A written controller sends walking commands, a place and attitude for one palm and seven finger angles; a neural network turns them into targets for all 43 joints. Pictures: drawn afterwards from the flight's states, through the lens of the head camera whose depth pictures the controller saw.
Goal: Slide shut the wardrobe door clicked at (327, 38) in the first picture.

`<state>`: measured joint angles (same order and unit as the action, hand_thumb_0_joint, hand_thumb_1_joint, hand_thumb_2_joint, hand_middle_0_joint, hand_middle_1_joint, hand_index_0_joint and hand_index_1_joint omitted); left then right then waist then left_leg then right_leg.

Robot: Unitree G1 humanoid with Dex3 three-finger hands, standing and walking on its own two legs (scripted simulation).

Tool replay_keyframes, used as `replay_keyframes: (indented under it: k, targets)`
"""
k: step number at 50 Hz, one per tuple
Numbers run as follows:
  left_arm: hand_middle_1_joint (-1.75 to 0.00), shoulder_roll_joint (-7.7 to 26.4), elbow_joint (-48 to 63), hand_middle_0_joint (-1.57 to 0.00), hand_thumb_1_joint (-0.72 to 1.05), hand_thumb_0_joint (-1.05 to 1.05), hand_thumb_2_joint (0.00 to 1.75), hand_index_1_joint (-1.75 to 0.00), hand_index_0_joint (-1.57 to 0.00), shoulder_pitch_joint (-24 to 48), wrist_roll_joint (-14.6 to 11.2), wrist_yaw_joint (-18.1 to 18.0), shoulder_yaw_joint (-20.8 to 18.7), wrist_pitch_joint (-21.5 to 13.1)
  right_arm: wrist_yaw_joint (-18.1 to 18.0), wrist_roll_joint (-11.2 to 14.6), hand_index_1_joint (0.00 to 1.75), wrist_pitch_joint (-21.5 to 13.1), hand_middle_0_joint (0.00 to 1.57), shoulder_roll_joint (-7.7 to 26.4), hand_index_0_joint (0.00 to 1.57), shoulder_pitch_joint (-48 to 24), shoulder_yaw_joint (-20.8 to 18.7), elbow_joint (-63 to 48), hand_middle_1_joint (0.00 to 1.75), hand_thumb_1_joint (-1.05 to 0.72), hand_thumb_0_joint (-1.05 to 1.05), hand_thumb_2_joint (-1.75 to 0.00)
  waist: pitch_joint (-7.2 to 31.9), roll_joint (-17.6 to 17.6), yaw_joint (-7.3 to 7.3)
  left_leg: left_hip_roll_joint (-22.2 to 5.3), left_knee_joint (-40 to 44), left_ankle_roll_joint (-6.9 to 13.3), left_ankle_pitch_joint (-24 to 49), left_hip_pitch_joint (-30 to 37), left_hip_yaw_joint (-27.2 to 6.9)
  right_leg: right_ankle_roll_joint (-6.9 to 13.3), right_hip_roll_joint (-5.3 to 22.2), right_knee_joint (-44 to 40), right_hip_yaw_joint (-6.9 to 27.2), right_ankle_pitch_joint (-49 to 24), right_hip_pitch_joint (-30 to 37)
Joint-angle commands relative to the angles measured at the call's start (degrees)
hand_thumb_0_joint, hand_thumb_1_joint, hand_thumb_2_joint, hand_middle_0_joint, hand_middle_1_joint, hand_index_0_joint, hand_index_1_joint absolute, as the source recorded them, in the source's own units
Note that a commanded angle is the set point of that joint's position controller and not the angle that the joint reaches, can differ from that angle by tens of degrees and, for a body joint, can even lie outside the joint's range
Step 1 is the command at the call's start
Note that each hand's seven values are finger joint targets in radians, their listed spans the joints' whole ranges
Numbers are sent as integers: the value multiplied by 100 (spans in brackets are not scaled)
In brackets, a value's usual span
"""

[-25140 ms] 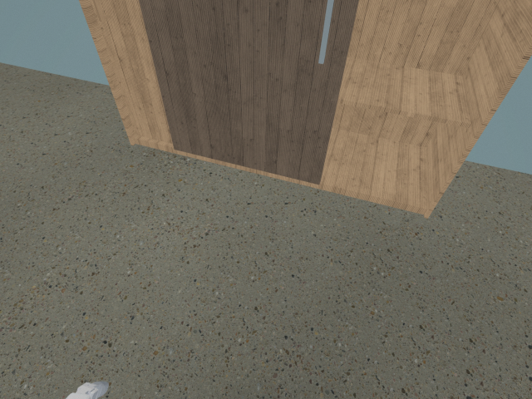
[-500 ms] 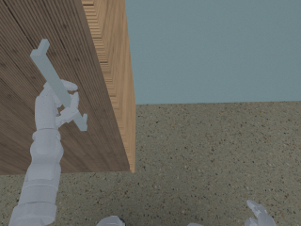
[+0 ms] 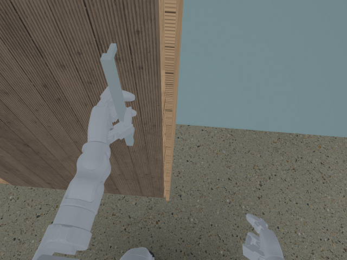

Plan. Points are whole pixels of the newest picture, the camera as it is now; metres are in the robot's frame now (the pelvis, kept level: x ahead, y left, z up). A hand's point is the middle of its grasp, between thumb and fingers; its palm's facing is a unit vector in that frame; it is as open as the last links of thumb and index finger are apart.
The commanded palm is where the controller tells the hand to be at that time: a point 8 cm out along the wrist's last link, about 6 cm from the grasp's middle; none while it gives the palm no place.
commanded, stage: stop walking and hold the door there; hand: left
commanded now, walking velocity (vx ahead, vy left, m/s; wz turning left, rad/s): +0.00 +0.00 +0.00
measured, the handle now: (123, 104) +0.42 +0.16 +0.09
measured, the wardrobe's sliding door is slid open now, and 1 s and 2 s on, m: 0.01 0.00 0.00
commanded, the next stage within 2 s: loosen the grip on the handle in 0.48 s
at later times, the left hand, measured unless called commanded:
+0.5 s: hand (130, 124) +0.37 +0.13 +0.09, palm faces +0.08 -0.99 -0.11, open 5.5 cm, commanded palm +0.35 +0.16 +0.09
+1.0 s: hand (131, 123) +0.37 +0.13 +0.09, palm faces +0.10 -0.99 -0.11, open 12.8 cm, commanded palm +0.34 +0.18 +0.09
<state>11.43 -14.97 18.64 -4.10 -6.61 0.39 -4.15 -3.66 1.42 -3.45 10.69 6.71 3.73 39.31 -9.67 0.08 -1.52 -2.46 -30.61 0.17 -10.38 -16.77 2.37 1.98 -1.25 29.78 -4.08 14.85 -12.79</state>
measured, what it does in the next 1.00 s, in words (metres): stands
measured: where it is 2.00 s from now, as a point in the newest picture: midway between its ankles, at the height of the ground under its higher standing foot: outside the picture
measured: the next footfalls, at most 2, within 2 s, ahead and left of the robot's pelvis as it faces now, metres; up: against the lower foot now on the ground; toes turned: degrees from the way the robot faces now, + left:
none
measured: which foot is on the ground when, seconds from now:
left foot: down 0.00-1.00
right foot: down 0.00-1.00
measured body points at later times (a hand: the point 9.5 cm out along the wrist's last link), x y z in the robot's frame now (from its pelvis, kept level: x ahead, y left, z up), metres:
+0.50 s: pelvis +0.03 +0.01 +0.01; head +0.04 +0.00 +0.46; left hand +0.36 +0.19 +0.10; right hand +0.20 -0.20 -0.09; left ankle +0.05 +0.12 -0.73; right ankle +0.02 -0.10 -0.73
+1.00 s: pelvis +0.00 +0.00 -0.01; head +0.00 +0.00 +0.44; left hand +0.36 +0.19 +0.10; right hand +0.12 -0.25 -0.10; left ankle +0.05 +0.12 -0.73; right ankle +0.02 -0.10 -0.73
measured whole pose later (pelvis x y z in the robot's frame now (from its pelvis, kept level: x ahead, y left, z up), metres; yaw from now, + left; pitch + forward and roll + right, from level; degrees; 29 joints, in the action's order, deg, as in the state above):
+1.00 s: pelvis +0.00 +0.00 -0.01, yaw -1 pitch +1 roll +0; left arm 10.4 -31.9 20.8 -3.8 -6.0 -2.3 -10.2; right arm -2.5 3.0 -8.2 14.4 16.6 1.1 39.4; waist 2.3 0.1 0.9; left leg -1.6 -34.4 0.4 -13.4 -22.0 3.3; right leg 1.8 -0.2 36.1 -2.9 17.6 -19.5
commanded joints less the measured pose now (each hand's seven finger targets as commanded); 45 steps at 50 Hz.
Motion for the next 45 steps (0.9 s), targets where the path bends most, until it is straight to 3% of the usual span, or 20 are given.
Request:
replay_keyframes:
  k: [1, 3, 7, 10, 11, 13, 20, 28, 29, 30, 31, 32, 33, 34, 35, 37, 38, 40, 41, 45]
  targets:
    - [-140, 290, 1626, -45, 90, 0, 90, -140, -45, 2139, 125, 90, 174, -614, -54, 1, 30, -210, 20, 721, 20, -391, -343, -902, 30, -90, 0, -90, 2542, -816, 178, -1123, 892, 548, 744, 1296, -1286, -186, 375, -318, 585, -198, 348]
    - [-140, 342, 1528, -45, 90, 0, 90, -140, -45, 2043, 149, 72, 189, -591, -106, -4, 30, -177, 20, 746, 20, -372, -342, -884, 30, -90, 0, -90, 2166, -625, 203, -967, 972, 476, 410, 916, -1151, -161, 408, -541, 594, -228, 432]
    - [-140, 22, 1614, -45, 90, 0, 90, -140, -45, 1809, 144, 93, 511, -595, -109, 9, 30, -202, 20, 732, 20, -219, -383, -919, 30, -90, 0, -90, 2452, -291, 233, -681, 614, 268, 1053, 1311, -671, -103, 566, -749, 736, -1088, 495]
    - [-140, -273, 1556, -45, 90, 0, 90, -140, -45, 1586, 149, 117, 826, -572, -115, 8, 30, -202, 20, 717, 20, -208, -369, -981, 30, -90, 0, -90, 2431, -408, 236, -711, 687, 278, 1259, 1385, -674, -124, 521, -688, 656, -1114, 428]
    - [-140, -25, 1592, -45, 90, 0, 90, -140, -45, 1591, 155, 85, 599, -577, -120, 7, 30, -194, 20, 764, 20, -173, -398, -954, 30, -90, 0, -90, 2490, -331, 221, -712, 652, 273, 1359, 1430, -657, -118, 539, -705, 690, -1226, 454]
    - [-140, 64, 1450, -45, 90, 0, 90, -140, -45, 1383, 148, 65, 534, -548, -141, -2, 30, -173, 20, 794, 20, -144, -403, -937, 30, -90, 0, -90, 2394, -136, 231, -661, 645, 249, 1353, 1357, -598, -114, 579, -759, 693, -1335, 472]
    - [-140, -184, 1431, -45, 90, 0, 90, -140, -45, 1211, 154, 103, 746, -548, -133, -31, 30, -111, 20, 731, 20, -119, -352, -961, 30, -90, 0, -90, 2376, -57, 232, -621, 649, 242, 1493, 1415, -531, -116, 607, -762, 702, -1535, 409]
    - [-140, -153, 1182, -45, 90, 0, 90, -140, -45, 1018, 153, 94, 734, -523, -165, -54, 30, -42, 20, 754, 20, -124, -341, -898, 30, -90, 0, -90, 2177, 88, 236, -570, 765, 222, 1228, 1286, -508, -120, 619, -858, 689, -1379, 319]
    - [-140, 3549, 2292, -45, 90, 0, 90, -140, -45, 4398, 785, 27, -2569, -682, -23, -157, 30, -94, 20, 1028, 20, -57, -886, -1204, 30, -90, 0, -90, 1274, 1575, -137, -527, 89, 368, 1215, 972, -224, -367, 677, -1476, 1309, -2640, -395]
    - [-140, 218, -1035, -45, 78, 0, 84, -140, -45, 2786, 598, 379, -341, 48, 91, -133, 30, -466, 20, 845, 20, -144, -593, -674, 30, -90, 0, -90, 2968, 1238, 582, 169, 876, 244, 2641, 1337, -57, 29, 62, 179, 225, -4132, 353]
    - [-140, 316, 6, -45, 66, 0, 78, -140, -45, 2136, 163, 374, -736, -13, 103, 135, 30, -562, 20, 1004, 20, 401, -699, -627, 30, -90, 0, -90, 3153, 688, 402, 4, 297, 140, 3594, 1841, -299, -93, 65, 262, -21, -3224, -250]
    - [-140, -272, 264, -45, 54, 0, 73, -140, -45, 1378, -27, 531, -318, -15, 157, 89, 30, -473, 20, 961, 20, 488, -686, -704, 30, -90, 0, -90, 3588, 181, 239, -151, 143, -95, 3982, 2122, -435, -135, 19, 226, -76, -2384, -403]
    - [-140, -231, 354, -45, 42, 0, 67, -140, -45, 1376, -229, 581, -469, -27, 171, 112, 30, -485, 20, 940, 20, 327, -687, -747, 30, -90, 0, -90, 3719, -1520, 3, -134, 67, -284, 4100, 2710, -342, -57, 110, 94, 88, -1514, -681]
    - [-140, 321, 677, -45, 30, 0, 61, -140, -45, 1374, -421, 470, -1056, -128, 190, 21, 30, -533, 20, 963, 20, 328, -673, -765, 30, -90, 0, -90, 3844, -1506, -96, -82, 108, -346, 3291, 2704, -346, -30, 97, -8, 91, -1143, -575]
    - [-140, 55, 859, -45, 17, 0, 55, -140, -45, 1567, -382, 393, -637, -223, 215, 18, 30, -561, 20, 900, 20, 161, -625, -832, 30, -90, 0, -90, 3456, -1355, 58, 9, 135, -253, 2139, 2251, -213, -46, 72, -119, 77, -1149, -571]
    - [-140, -196, 439, -45, -7, 0, 43, -140, -45, 1994, -75, 193, -156, -373, 245, 66, 30, -614, 20, 880, 20, 214, -543, -843, 30, -90, 0, -90, 2521, -414, 332, 83, 199, 7, 578, 1198, -193, -89, 88, -217, 110, -708, -821]
    - [-140, -83, 228, -45, -19, 0, 37, -140, -45, 2162, 104, 100, -155, -453, 241, 59, 30, -607, 20, 921, 20, 310, -557, -799, 30, -90, 0, -90, 2122, 189, 464, 37, 226, 65, 179, 869, -293, -104, 86, -224, 90, -472, -977]
    - [-138, -8, -83, -44, -43, 0, 26, -138, -44, 2261, 246, 16, -29, -691, 218, 86, 30, -655, 20, 984, 20, 246, -567, -897, 30, -90, 0, -90, 1794, 866, 462, 57, 294, 144, -625, 375, -258, -152, 100, -291, 206, 290, -1172]
    - [-137, 110, -257, -42, -55, 0, 20, -137, -42, 2268, 246, 5, -123, -795, 188, 92, 30, -687, 20, 997, 20, 211, -564, -908, 30, -90, 0, -90, 1715, 929, 418, 85, 314, 155, -911, 241, -217, -150, 113, -351, 274, 611, -1198]
    - [-130, 228, -367, -37, -55, 0, 20, -130, -37, 2711, 53, 109, -165, -1013, 117, 154, 30, -800, 20, 972, 20, 207, -508, -887, 30, -90, 0, -90, 1932, 114, 308, 207, 272, 133, -1336, 212, -79, -92, 148, -404, 469, 1075, -1125]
